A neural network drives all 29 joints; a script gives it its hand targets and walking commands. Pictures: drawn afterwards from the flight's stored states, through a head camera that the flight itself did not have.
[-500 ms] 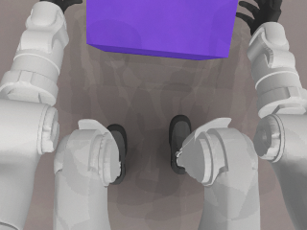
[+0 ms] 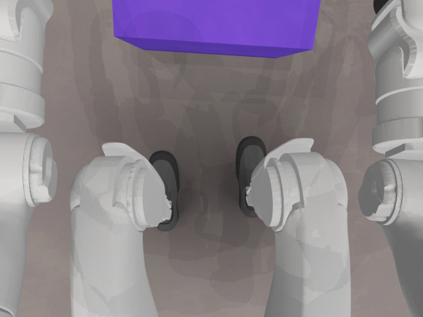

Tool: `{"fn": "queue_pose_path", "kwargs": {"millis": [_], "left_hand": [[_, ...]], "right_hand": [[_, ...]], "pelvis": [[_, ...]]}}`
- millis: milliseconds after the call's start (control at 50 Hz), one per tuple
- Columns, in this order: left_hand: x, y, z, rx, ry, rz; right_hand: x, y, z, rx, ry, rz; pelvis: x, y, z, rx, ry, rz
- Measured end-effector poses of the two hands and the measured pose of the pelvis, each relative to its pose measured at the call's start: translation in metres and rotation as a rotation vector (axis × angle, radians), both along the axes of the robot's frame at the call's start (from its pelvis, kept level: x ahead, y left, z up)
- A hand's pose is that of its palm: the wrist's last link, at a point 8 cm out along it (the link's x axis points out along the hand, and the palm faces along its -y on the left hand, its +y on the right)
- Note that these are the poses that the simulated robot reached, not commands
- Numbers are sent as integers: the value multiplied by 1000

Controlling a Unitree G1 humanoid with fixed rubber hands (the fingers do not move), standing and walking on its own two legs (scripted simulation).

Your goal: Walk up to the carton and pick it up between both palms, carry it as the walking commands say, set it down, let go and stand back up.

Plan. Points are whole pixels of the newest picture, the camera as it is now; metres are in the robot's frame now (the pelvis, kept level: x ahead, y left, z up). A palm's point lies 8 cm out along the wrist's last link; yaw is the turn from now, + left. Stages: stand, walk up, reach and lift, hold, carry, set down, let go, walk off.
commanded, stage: set down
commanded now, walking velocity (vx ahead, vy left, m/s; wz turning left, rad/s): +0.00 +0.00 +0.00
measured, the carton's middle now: (215, 0) +0.54 -0.03 -0.29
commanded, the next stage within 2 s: let go in 1.06 s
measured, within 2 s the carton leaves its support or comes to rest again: neither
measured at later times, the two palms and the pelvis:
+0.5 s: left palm out of the picture +0.57 +0.22 +0.02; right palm out of the picture +0.53 -0.25 +0.01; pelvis +0.03 +0.00 +0.11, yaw +0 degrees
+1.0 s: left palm out of the picture +0.57 +0.22 +0.17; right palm out of the picture +0.53 -0.26 +0.17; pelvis +0.06 -0.01 +0.24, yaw +1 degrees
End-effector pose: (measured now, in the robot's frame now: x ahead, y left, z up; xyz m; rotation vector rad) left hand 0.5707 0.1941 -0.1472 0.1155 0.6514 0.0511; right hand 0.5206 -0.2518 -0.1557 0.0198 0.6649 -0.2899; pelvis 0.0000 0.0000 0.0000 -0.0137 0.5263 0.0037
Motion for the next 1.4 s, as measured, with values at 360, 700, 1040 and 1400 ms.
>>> {"fn": "queue_pose_path", "kwargs": {"millis": [360, 700, 1040, 1400], "left_hand": [[1, 20, 125, -33, 31, 26], [3, 28, 234, -10, 8, -22], [1, 30, 328, -12, 0, 4], [-76, 21, 346, 95, 82, 14]], "right_hand": [[11, -5, 138, -19, 19, 22], [0, -23, 256, -50, -45, 24], [8, -14, 330, -15, -33, 63], [-48, -8, 352, -78, 89, 242]], "pelvis": [[19, -6, 73, 2, 230, 2], [40, 2, 167, -11, 329, 9], [60, -7, 251, 19, 295, -4], [83, -15, 298, 27, 219, 4]]}}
